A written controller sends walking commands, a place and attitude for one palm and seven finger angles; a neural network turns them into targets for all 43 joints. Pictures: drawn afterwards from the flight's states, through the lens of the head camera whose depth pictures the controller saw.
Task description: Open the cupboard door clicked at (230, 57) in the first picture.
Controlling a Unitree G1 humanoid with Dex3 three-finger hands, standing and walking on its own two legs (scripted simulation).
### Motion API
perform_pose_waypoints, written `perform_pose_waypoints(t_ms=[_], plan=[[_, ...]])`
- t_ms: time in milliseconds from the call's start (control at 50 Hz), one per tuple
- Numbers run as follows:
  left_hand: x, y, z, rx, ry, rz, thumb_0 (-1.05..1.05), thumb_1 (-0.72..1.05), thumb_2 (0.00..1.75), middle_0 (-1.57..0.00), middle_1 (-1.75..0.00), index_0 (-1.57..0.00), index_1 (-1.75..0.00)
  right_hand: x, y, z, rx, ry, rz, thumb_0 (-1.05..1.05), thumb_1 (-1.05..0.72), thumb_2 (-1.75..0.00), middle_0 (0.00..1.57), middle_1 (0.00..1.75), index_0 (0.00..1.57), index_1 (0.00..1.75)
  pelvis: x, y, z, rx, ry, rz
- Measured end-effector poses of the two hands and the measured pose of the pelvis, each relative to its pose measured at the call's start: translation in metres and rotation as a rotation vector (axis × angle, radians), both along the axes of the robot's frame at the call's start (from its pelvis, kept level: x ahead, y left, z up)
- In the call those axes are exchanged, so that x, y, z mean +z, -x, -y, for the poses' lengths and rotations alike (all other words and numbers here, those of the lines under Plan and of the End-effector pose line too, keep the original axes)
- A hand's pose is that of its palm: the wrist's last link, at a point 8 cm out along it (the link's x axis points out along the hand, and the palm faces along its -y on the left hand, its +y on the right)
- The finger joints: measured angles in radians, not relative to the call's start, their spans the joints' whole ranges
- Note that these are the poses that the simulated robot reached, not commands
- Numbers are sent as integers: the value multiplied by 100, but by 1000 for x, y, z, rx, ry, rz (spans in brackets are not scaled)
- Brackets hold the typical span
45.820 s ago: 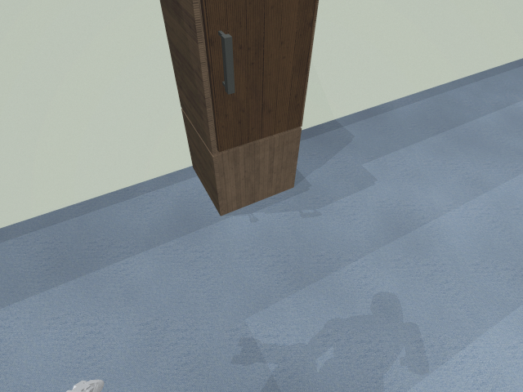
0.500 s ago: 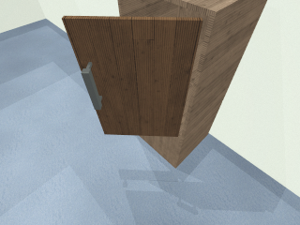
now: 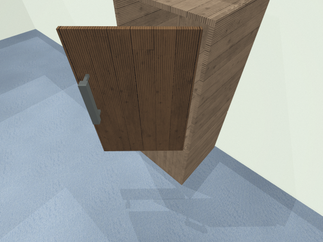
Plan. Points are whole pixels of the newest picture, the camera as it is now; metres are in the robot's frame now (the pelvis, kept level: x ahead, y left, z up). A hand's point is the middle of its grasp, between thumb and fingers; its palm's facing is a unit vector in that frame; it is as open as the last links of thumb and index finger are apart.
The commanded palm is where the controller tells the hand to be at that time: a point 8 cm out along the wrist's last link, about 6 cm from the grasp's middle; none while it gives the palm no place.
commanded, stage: come to a stop and stand still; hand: left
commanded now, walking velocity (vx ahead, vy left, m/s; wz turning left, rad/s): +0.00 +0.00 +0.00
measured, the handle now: (92, 100) +0.54 +0.26 +0.02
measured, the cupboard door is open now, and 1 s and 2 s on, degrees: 43 43 43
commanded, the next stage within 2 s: look again from close up in 0.56 s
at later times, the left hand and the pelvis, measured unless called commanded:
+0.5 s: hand out of the picture -0.06 +0.17 -0.17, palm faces +0.05 -0.99 -0.15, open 7.4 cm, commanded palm none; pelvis -0.03 +0.02 +0.00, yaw +1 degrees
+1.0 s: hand out of the picture -0.05 +0.17 -0.17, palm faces +0.05 -0.99 -0.13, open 7.3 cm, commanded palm none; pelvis -0.03 +0.02 +0.01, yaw +0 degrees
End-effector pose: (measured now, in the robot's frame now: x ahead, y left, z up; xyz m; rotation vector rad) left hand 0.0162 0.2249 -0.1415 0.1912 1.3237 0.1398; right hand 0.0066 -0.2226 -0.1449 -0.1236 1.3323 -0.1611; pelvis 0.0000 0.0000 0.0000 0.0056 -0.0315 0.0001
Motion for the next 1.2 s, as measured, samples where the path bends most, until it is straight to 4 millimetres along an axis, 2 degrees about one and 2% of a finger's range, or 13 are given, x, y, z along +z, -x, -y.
perform_pose_waypoints(t_ms=[120, 280, 420, 560, 680, 820, 1200], plan=[[0, 15, -5, 7, 12, 13, 1, 93, 89, -20, -30, -20, -30, 2, 6, -7, 16, 2, 29, 1, -92, -89, 20, 29, 19, 30, 1, 13, -7, 3, 3, 24], [1, 46, -7, 34, 34, -11, 1, 92, 89, -20, -30, -20, -30, 4, 33, -18, 25, -11, -3, 1, -92, -89, 20, 29, 19, 30, 4, 27, -14, 10, 3, 11], [-2, 73, -3, 64, 58, -63, 1, 91, 89, -20, -30, -20, -30, 4, 58, -26, 18, -19, -65, 1, -91, -89, 20, 29, 20, 30, 4, 32, -18, 17, 3, 1], [-5, 89, 6, 77, 86, -105, 1, 91, 89, -20, -30, -20, -30, 5, 69, -34, 8, -24, -96, 1, -91, -89, 20, 29, 20, 30, 4, 34, -21, 16, 4, 1], [-6, 89, 11, 79, 100, -108, 1, 91, 89, -20, -30, -20, -30, 4, 67, -40, 5, -32, -95, 1, -91, -89, 20, 29, 19, 30, 4, 34, -22, 13, 4, 1], [-6, 80, 12, 73, 103, -88, 0, 91, 89, -20, -30, -20, -30, 4, 58, -43, 3, -38, -73, 1, -91, -89, 20, 29, 19, 30, 5, 33, -22, 9, 4, 1], [-4, 64, 6, 62, 80, -74, 1, 91, 89, -20, -30, -20, -30, 5, 49, -38, -1, -31, -76, 1, -91, -89, 20, 29, 19, 30, 6, 27, -19, 2, 2, 2]])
